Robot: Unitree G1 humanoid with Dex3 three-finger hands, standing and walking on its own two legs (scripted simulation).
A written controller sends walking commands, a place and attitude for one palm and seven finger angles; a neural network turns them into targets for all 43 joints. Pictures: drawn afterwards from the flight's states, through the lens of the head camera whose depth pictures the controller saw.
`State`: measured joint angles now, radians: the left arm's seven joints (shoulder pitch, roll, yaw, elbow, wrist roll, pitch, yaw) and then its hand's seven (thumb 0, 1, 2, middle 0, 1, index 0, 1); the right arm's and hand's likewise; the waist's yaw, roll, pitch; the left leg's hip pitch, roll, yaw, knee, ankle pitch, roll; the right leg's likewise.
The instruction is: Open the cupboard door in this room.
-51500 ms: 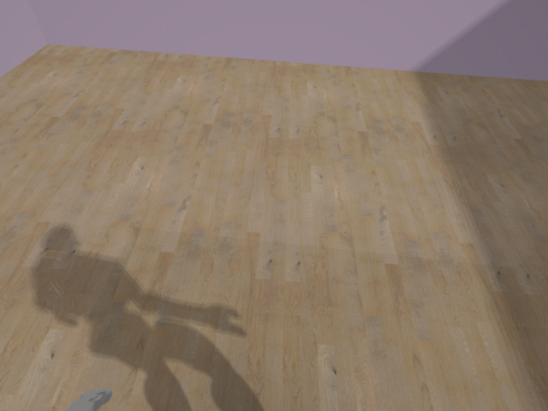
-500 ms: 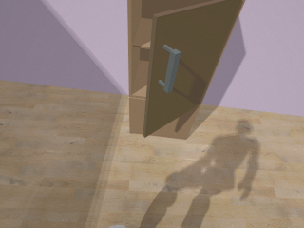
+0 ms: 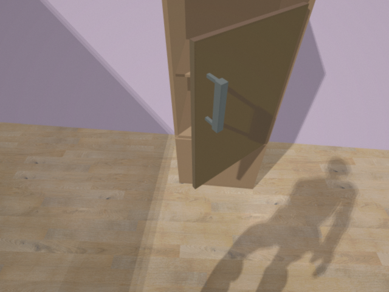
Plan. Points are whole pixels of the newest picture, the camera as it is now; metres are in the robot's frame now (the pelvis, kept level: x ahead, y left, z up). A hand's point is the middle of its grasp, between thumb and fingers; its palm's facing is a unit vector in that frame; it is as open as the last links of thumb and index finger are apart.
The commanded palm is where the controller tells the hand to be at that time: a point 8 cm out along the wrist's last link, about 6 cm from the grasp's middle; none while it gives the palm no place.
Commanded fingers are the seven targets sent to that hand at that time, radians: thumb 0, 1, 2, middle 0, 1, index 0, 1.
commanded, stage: let the arm hang, fingers relaxed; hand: left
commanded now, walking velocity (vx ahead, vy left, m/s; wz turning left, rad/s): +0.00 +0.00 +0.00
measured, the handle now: (214, 103) +0.56 -0.02 +0.09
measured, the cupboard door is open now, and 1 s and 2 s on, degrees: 43 43 43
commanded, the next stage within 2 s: look to check the result in 0.24 s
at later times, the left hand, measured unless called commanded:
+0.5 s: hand out of the picture +0.00 +0.15 -0.17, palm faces +0.06 -0.98 -0.19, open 7.4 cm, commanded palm none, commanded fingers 0.00 0.90 0.90 -0.20 -0.30 -0.20 -0.30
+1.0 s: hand out of the picture +0.03 +0.15 -0.17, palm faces +0.05 -0.98 -0.19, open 7.4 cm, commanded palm none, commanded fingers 0.00 0.90 0.90 -0.20 -0.30 -0.20 -0.30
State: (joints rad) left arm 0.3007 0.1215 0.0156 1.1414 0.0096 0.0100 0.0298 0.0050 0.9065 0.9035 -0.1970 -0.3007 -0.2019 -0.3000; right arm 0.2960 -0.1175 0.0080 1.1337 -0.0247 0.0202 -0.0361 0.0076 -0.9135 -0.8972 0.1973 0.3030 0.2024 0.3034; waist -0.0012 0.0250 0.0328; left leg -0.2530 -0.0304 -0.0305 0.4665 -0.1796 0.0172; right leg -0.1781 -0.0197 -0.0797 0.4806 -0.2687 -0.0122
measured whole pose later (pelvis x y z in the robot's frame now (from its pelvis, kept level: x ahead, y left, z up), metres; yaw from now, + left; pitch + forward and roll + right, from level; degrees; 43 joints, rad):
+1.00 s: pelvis +0.04 -0.01 +0.00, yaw +0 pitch -2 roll +0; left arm 0.27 0.13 0.02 1.14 0.01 0.00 0.03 0.00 0.90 0.90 -0.20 -0.30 -0.20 -0.30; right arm 0.24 -0.15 0.00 1.15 -0.02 0.01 -0.05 0.00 -0.91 -0.90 0.20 0.30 0.20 0.30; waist 0.00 0.01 0.06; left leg -0.18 -0.01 -0.04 0.42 -0.21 0.00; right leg -0.09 0.00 -0.08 0.40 -0.28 -0.03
